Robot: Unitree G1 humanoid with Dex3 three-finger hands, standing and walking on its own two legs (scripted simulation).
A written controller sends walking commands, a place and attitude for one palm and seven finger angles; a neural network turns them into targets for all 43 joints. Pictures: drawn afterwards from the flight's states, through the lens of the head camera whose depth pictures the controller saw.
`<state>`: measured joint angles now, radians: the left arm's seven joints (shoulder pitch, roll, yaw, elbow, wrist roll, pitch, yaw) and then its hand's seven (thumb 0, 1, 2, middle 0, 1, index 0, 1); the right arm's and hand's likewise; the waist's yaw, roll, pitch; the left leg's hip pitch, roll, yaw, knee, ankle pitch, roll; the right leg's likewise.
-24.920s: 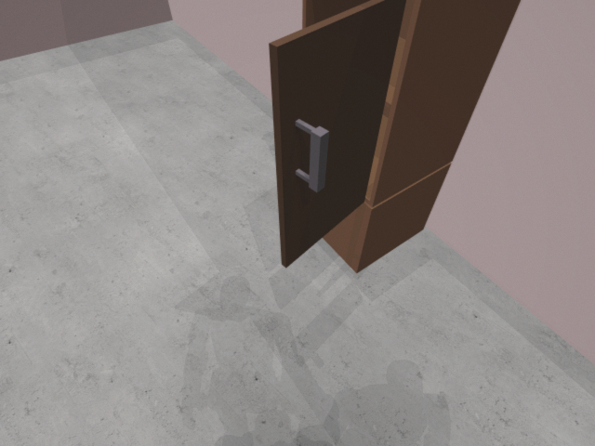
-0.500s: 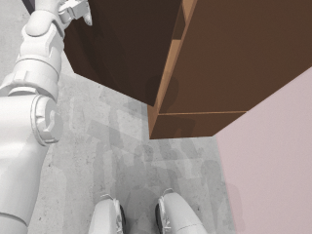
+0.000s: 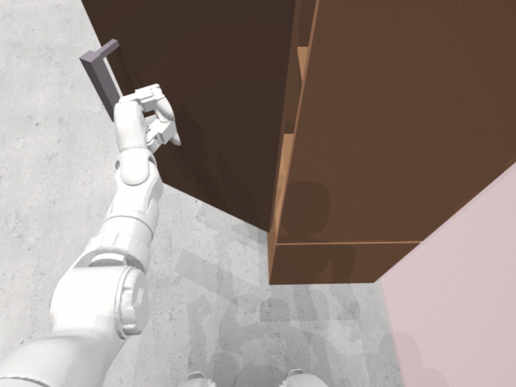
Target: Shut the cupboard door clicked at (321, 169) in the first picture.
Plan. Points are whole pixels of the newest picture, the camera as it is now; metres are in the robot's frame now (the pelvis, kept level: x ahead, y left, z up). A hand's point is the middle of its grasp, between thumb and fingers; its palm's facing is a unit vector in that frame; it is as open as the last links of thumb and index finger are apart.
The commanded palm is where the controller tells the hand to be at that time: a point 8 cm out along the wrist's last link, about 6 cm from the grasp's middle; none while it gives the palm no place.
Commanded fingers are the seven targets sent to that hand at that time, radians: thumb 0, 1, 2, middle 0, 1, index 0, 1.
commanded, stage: pull the fist back off the door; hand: left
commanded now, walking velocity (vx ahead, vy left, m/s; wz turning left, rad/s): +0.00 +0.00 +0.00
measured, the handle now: (115, 83) +0.63 +0.20 +0.09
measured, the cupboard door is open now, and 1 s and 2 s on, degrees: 61 61 61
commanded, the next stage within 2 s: draw the hand back to the body in 0.30 s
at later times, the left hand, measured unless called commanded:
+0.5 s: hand (177, 153) +0.45 +0.08 +0.09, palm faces +0.13 -0.99 +0.02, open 3.1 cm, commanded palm +0.40 +0.14 +0.10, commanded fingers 0.00 0.90 0.90 -1.30 -1.50 -1.30 -1.50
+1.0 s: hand (81, 225) +0.31 +0.17 +0.15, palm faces +0.07 -0.99 -0.10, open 3.0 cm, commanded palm +0.27 +0.23 +0.16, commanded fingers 0.00 0.90 0.90 -1.02 -1.20 -1.02 -1.20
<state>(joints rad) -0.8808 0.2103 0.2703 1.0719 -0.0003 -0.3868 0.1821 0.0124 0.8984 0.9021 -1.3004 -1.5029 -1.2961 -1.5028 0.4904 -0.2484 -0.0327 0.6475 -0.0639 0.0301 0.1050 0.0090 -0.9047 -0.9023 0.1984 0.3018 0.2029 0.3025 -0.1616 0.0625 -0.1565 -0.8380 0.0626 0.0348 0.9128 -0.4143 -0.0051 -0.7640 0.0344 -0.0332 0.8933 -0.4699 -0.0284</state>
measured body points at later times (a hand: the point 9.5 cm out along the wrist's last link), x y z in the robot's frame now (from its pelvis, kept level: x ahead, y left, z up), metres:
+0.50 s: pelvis -0.02 -0.01 +0.01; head +0.05 -0.02 +0.45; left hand +0.44 +0.13 +0.10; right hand +0.05 -0.25 -0.13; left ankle +0.00 +0.12 -0.69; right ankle -0.03 -0.10 -0.69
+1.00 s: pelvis -0.01 +0.02 +0.04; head -0.02 +0.00 +0.49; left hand +0.30 +0.22 +0.16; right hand +0.16 -0.23 -0.05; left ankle +0.00 +0.12 -0.69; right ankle -0.03 -0.10 -0.69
